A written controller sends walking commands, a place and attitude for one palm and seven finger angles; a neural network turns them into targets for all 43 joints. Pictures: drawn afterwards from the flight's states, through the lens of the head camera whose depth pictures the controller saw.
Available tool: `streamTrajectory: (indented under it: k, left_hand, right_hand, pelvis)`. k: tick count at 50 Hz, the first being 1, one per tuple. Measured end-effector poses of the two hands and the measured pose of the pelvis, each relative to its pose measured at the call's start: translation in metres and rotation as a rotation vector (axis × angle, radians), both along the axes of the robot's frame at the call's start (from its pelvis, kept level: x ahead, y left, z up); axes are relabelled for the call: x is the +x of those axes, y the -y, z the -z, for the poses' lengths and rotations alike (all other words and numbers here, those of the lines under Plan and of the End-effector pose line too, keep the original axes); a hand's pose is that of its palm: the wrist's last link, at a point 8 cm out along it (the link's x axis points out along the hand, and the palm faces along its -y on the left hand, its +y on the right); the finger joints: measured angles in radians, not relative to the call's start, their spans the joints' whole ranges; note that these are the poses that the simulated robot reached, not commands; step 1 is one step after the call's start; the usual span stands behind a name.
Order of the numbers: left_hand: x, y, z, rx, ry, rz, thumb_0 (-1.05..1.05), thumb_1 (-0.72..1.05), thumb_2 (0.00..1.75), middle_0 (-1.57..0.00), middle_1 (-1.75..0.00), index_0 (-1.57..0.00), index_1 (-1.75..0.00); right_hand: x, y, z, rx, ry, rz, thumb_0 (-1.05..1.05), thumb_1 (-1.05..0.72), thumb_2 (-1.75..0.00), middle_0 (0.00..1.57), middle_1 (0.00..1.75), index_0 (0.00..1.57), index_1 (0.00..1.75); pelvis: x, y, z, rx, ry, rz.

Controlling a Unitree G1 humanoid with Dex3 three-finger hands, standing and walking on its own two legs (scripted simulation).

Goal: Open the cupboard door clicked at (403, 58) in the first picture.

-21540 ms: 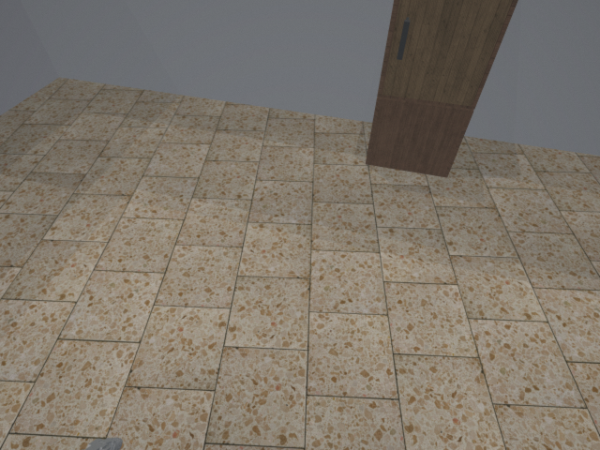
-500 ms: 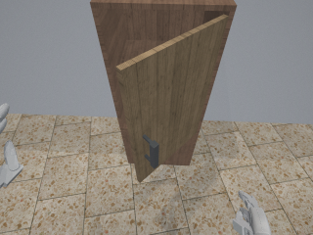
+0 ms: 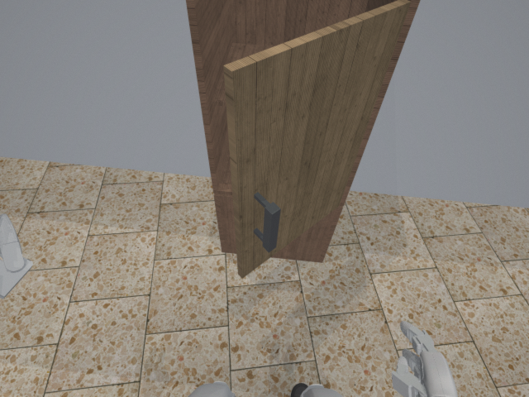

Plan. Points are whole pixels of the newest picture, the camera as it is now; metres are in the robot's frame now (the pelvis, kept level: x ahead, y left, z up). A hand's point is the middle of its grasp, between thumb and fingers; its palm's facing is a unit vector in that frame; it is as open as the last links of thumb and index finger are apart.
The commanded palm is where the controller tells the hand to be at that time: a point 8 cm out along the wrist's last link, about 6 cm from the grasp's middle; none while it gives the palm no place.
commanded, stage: step back with the hand held close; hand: left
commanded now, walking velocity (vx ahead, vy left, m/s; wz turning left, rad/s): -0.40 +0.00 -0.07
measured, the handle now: (264, 222) +0.45 +0.03 -0.07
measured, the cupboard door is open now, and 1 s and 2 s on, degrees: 46 46 46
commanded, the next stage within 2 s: stop stepping back and stand still in 0.64 s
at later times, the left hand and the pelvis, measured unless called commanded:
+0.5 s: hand out of the picture +0.11 +0.27 +0.18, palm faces +0.48 -0.73 -0.48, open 7.4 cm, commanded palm +0.06 +0.29 +0.19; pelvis -0.08 -0.01 +0.01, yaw +0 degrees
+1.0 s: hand out of the picture +0.01 +0.20 +0.18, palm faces +0.26 -0.78 -0.57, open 7.4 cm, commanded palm -0.03 +0.24 +0.19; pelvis -0.21 -0.04 +0.01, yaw -8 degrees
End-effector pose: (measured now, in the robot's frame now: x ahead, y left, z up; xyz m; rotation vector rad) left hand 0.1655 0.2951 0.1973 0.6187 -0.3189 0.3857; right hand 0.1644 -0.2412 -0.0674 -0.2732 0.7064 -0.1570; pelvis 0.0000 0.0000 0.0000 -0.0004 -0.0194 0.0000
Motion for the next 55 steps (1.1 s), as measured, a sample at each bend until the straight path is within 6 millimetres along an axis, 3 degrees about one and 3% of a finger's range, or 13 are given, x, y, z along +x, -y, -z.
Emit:
streamTrajectory:
  k: [7,11,17,23,26,29,33,38,43,49,55]
  left_hand:
    - [-0.022,0.0,-0.005,0.095,-0.001,-0.012,0.01,0.89,0.9,-0.22,-0.3,-0.21,-0.3]
    - [-0.039,0.003,-0.002,0.046,-0.003,-0.03,0.01,0.89,0.9,-0.22,-0.3,-0.21,-0.3]
    - [-0.06,-0.002,0.004,0.014,-0.026,0.008,0.01,0.89,0.9,-0.22,-0.3,-0.21,-0.3]
    - [-0.092,-0.013,-0.005,0.003,-0.026,-0.053,0.01,0.89,0.9,-0.22,-0.3,-0.22,-0.3]
    - [-0.101,-0.005,-0.004,-0.053,-0.008,-0.062,0.01,0.89,0.9,-0.21,-0.3,-0.21,-0.3]
    - [-0.101,0.015,0.003,-0.057,0.011,-0.003,0.01,0.89,0.9,-0.21,-0.3,-0.21,-0.3]
    - [-0.088,0.037,0.003,-0.074,-0.008,0.122,0.01,0.89,0.9,-0.21,-0.3,-0.21,-0.3]
    - [-0.083,0.046,-0.001,-0.03,-0.068,0.25,0.01,0.89,0.9,-0.21,-0.3,-0.21,-0.3]
    - [-0.12,0.056,-0.005,0.009,-0.148,0.276,0.01,0.89,0.9,-0.22,-0.3,-0.21,-0.3]
    - [-0.18,0.058,-0.01,0.05,-0.145,0.173,0.01,0.89,0.9,-0.22,-0.3,-0.22,-0.3]
    - [-0.201,0.046,-0.005,-0.098,-0.032,0.035,0.01,0.89,0.9,-0.22,-0.3,-0.22,-0.3]
  right_hand:
    - [-0.006,0.001,0.002,0.01,0.034,-0.01,0.01,-0.9,-0.9,0.2,0.3,0.2,0.3]
    - [-0.01,0.002,0.004,0.008,0.011,-0.042,0.01,-0.9,-0.9,0.2,0.3,0.2,0.3]
    - [-0.03,-0.002,-0.004,-0.024,-0.001,-0.03,0.01,-0.9,-0.9,0.2,0.3,0.2,0.3]
    - [-0.054,-0.015,-0.013,0.014,0.028,-0.042,0.01,-0.9,-0.9,0.2,0.3,0.2,0.3]
    - [-0.066,-0.018,-0.013,0.04,0.039,-0.066,0.01,-0.9,-0.9,0.2,0.3,0.2,0.3]
    - [-0.079,-0.015,-0.004,0.061,0.056,-0.075,0.01,-0.9,-0.9,0.2,0.3,0.2,0.3]
    - [-0.115,-0.002,-0.003,0.054,-0.001,0.003,0.01,-0.9,-0.9,0.2,0.3,0.2,0.3]
    - [-0.162,0.019,-0.019,0.019,-0.004,0.116,0.01,-0.9,-0.9,0.2,0.3,0.2,0.3]
    - [-0.213,0.042,-0.031,-0.003,0.051,0.169,0.01,-0.9,-0.9,0.2,0.3,0.2,0.3]
    - [-0.267,0.066,-0.012,-0.027,-0.032,0.187,0.01,-0.9,-0.9,0.2,0.3,0.2,0.3]
    - [-0.309,0.066,-0.002,-0.014,-0.103,0.203,0.01,-0.9,-0.9,0.2,0.3,0.2,0.3]
  pelvis:
    - [-0.012,0.009,0.007,-0.007,-0.002,-0.044]
    - [-0.026,0.011,0.005,-0.006,-0.009,-0.047]
    - [-0.052,0.003,0.002,-0.019,-0.017,-0.059]
    - [-0.072,0.007,-0.009,-0.062,-0.036,-0.036]
    - [-0.085,0.013,-0.011,-0.053,-0.066,0.01]
    - [-0.106,0.021,-0.002,-0.009,-0.094,0.075]
    - [-0.121,0.02,-0.008,-0.019,-0.072,0.094]
    - [-0.142,0.021,-0.015,-0.015,-0.057,0.12]
    - [-0.171,0.025,-0.018,-0.028,-0.029,0.145]
    - [-0.205,0.035,-0.013,0.024,-0.018,0.139]
    - [-0.218,0.038,-0.021,0.047,-0.022,0.122]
